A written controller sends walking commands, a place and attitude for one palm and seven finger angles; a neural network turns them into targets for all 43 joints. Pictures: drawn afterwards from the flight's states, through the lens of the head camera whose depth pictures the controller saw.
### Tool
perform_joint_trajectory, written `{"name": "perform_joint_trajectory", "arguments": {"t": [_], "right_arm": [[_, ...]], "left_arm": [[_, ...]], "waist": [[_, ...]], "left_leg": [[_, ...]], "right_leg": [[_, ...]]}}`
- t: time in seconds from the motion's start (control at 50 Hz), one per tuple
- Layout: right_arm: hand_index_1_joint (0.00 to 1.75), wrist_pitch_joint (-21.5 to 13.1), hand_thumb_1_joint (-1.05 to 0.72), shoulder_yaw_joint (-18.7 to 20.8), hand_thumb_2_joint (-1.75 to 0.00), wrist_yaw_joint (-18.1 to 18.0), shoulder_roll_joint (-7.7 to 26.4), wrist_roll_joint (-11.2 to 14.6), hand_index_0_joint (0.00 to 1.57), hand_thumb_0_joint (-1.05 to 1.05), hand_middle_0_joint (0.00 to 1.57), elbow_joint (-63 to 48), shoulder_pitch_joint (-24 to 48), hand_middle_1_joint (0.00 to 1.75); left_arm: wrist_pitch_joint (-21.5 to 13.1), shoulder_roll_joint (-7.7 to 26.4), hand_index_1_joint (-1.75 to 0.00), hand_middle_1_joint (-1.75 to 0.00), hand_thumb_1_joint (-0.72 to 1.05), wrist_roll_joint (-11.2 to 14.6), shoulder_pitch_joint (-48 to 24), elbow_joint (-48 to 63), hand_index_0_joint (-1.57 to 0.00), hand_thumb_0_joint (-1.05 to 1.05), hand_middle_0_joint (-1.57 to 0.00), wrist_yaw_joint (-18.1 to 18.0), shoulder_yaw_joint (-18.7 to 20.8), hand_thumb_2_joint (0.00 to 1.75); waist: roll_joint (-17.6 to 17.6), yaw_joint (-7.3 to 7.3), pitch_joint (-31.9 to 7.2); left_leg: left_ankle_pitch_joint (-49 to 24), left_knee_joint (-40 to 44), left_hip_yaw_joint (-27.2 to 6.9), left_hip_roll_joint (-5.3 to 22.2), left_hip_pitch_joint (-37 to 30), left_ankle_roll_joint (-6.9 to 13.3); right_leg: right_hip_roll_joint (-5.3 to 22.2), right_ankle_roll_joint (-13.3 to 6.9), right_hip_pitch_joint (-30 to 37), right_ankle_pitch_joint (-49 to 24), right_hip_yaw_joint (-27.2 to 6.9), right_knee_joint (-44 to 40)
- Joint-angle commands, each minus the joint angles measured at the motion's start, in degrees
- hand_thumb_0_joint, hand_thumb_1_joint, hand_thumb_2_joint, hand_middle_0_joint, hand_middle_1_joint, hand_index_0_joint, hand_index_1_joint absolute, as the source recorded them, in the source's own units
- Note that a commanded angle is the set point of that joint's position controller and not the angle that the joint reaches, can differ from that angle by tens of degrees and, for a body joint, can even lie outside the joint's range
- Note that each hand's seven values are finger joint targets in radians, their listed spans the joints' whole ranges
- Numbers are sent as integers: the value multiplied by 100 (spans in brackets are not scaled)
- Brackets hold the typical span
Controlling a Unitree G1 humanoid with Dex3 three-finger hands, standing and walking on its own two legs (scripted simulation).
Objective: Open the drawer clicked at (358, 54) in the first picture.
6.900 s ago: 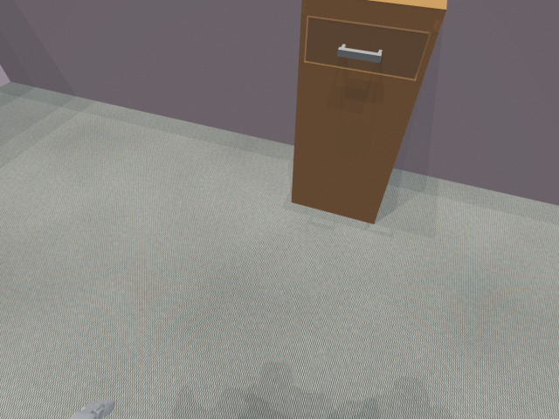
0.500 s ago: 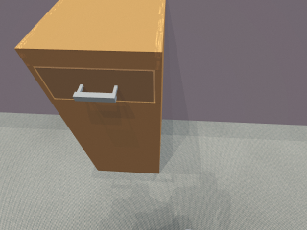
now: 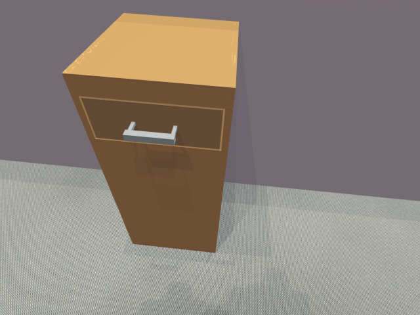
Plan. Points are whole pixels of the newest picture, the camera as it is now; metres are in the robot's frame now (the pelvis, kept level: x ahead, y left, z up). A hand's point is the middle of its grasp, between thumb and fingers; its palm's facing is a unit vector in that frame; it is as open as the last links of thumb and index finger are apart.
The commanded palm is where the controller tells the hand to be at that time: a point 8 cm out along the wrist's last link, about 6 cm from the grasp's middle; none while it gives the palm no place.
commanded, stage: come to a stop and stand still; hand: left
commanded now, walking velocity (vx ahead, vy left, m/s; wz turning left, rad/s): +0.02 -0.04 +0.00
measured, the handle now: (151, 132) +0.55 +0.19 +0.02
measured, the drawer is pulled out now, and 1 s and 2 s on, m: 0.00 0.00 0.00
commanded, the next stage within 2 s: look again from close up in 0.06 s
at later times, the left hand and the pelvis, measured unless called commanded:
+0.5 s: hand out of the picture +0.02 +0.15 -0.18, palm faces +0.04 -0.98 -0.18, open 7.3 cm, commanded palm none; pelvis +0.02 -0.02 +0.00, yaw -1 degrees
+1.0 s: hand (110, 270) +0.20 +0.20 -0.01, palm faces +0.03 -0.51 -0.86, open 7.8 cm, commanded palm +0.13 +0.23 -0.03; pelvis -0.05 +0.03 -0.02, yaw -2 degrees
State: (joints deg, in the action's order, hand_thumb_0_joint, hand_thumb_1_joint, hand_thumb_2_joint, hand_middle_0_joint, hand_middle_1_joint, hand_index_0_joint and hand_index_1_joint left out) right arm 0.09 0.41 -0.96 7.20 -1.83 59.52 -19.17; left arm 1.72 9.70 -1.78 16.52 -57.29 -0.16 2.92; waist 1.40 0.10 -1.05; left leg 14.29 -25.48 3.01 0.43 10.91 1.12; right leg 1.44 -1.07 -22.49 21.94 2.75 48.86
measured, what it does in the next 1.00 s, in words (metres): steps on the spot: right foot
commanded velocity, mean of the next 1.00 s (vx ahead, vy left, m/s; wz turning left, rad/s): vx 0.00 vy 0.00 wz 0.00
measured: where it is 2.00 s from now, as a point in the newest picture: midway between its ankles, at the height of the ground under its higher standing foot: outside the picture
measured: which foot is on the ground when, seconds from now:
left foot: down 0.00-1.00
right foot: up 0.00-0.08, down 0.10-1.00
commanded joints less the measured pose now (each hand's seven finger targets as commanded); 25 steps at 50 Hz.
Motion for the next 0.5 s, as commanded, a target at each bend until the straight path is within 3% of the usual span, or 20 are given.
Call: {"name": "perform_joint_trajectory", "arguments": {"t": [0.0, 0.04, 0.06, 0.08, 0.1, 0.12, 0.14, 0.18, 0.22, 0.26, 0.3, 0.34, 0.38, 0.48], "right_arm": [[30, -155, -90, 164, -90, -86, 865, -28, 20, 0, 20, -171, -332, 30], [30, -136, -90, 138, -90, -94, 812, 30, 20, 0, 20, -75, -371, 30], [30, -161, -90, 104, -90, -80, 638, 82, 20, 0, 20, -50, -371, 30], [30, -70, -90, 130, -90, -5, 948, 83, 20, 0, 20, -537, 279, 30], [30, -118, -90, 67, -90, -12, 686, 41, 20, 0, 20, -739, 172, 30], [30, -110, -90, 75, -90, -2, 510, 30, 20, 0, 20, -620, -124, 30], [30, -75, -90, 54, -90, -14, 521, 23, 20, 0, 20, -480, -121, 30], [30, -67, -90, 48, -90, -14, 468, 30, 20, 0, 20, -496, -94, 30], [30, -81, -90, 66, -90, -56, 478, 100, 20, 0, 20, -438, -83, 30], [30, -74, -90, 71, -90, -101, 450, 133, 20, 0, 20, -342, -121, 30], [30, -82, -90, 44, -90, -116, 422, 121, 20, 0, 20, -197, -308, 30], [30, -96, -90, 62, -90, -154, 571, 108, 20, 0, 20, -121, -246, 30], [30, -95, -90, 48, -90, -172, 585, 111, 20, 0, 20, -80, -111, 30], [30, -66, -90, 46, -90, -164, 667, 112, 20, 0, 20, -90, 54, 30]], "left_arm": [[-241, -30, -30, -30, 90, 54, -188, 321, -20, 0, -20, 19, -87, 90], [-305, -39, -30, -30, 90, 78, 247, 110, -20, 0, -20, -15, -99, 90], [-342, 108, -30, -30, 90, 77, 499, -27, -20, 0, -20, -60, -79, 90], [-389, 1060, -30, -30, 90, 8, 831, 102, -20, 0, -20, -143, -189, 90], [-373, 613, -30, -30, 90, 51, 807, 84, -20, 0, -20, -204, -174, 90], [-390, 699, -30, -30, 90, 44, 504, 81, -20, 0, -20, -218, -163, 90], [-432, 761, -30, -30, 90, 84, 485, 159, -20, 0, -20, -234, -139, 90], [-496, 594, -30, -30, 90, 87, 553, 140, -20, 0, -20, -268, -175, 90], [-506, 603, -30, -30, 90, 80, 565, 121, -20, 0, -20, -293, -141, 90], [-476, 625, -30, -30, 90, 84, 641, 85, -20, 0, -20, -312, -137, 90], [-428, 541, -30, -30, 90, 109, 650, 42, -20, 0, -20, -321, -186, 90], [-397, 436, -30, -30, 90, 136, 711, 4, -20, 0, -20, -325, -197, 90], [-372, 457, -30, -30, 90, 135, 778, -78, -20, 0, -20, -322, -206, 90], [-346, 485, -30, -30, 90, 122, 701, -116, -20, 0, -20, -303, -230, 90]], "waist": [[-777, -141, 576], [-464, 43, 357], [-30, 122, 242], [640, 217, 1162], [973, 88, 554], [642, -150, 51], [1125, -43, -82], [1056, -41, -150], [617, -68, -51], [252, -82, 10], [54, -134, 104], [-258, -78, 214], [-658, -19, 311], [-127, -47, 390]], "left_leg": [[291, 1214, -1252, 1265, 115, 863], [85, 670, -1011, 1035, 336, 642], [109, 254, -710, 775, 754, 414], [715, -146, -413, 205, 949, 57], [696, -743, -247, 173, 897, -17], [565, -805, -253, 50, 676, -46], [526, -1123, -296, 31, 805, -17], [709, -1427, -329, 105, 963, 34], [681, -1271, -325, 160, 989, 33], [436, -794, -249, 141, 755, 6], [-383, -279, -259, 200, 283, 50], [-1253, -233, -418, 429, 15, 101], [-1701, -263, -414, 485, -60, 89], [-1203, -36, -432, 498, 16, 64]], "right_leg": [[-77, 28, 134, 393, 100, -1197], [-83, 51, 1069, -414, 39, -2434], [213, -21, 1737, -804, -413, -2721], [227, -23, 838, -376, -634, -2964], [810, -162, 699, -115, -1320, -3180], [1069, -393, 922, 109, -1526, -3256], [1047, -462, 1143, -390, -1674, -3315], [1124, -500, 1493, -2327, -1584, -3040], [1140, -517, 1729, -4016, -1314, -2717], [1026, -499, 1859, -4832, -1097, -2474], [777, -338, 1656, -4440, -840, -2347], [547, -188, 1441, -3746, -745, -2374], [516, -152, 1405, -3601, -713, -2432], [524, -116, 1507, -3319, -697, -2600]]}}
